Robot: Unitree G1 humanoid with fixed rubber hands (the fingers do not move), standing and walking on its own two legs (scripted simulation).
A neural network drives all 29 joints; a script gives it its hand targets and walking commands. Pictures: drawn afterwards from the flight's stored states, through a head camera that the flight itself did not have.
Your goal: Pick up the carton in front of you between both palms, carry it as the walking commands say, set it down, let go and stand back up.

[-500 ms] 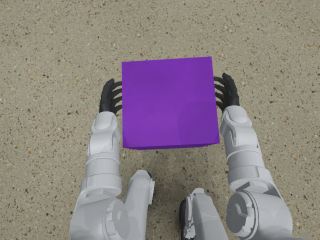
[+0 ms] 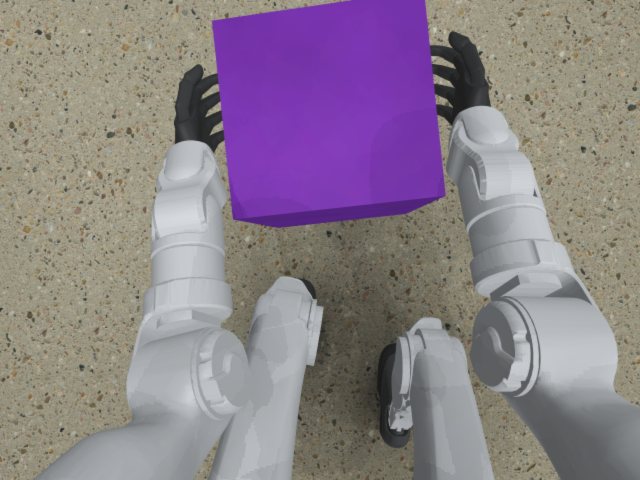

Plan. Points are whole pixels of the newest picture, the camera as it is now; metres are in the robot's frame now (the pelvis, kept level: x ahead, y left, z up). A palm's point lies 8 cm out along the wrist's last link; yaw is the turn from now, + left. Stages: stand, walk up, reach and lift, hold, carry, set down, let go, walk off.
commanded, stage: set down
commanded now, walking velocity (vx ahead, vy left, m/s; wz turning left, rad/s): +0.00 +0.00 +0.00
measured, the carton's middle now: (331, 140) +0.50 +0.12 -0.18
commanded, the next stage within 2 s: none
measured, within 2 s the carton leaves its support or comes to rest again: rests again in 1.64 s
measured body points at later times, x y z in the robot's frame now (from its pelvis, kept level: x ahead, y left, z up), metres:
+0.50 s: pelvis -0.01 -0.01 -0.09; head +0.36 +0.06 +0.15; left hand +0.46 +0.31 -0.25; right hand +0.58 +0.03 -0.26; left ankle +0.14 +0.13 -0.47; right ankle +0.06 -0.11 -0.47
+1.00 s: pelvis -0.01 -0.01 -0.11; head +0.36 +0.03 +0.13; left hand +0.47 +0.31 -0.28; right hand +0.57 +0.02 -0.29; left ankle +0.14 +0.13 -0.47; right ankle +0.06 -0.11 -0.47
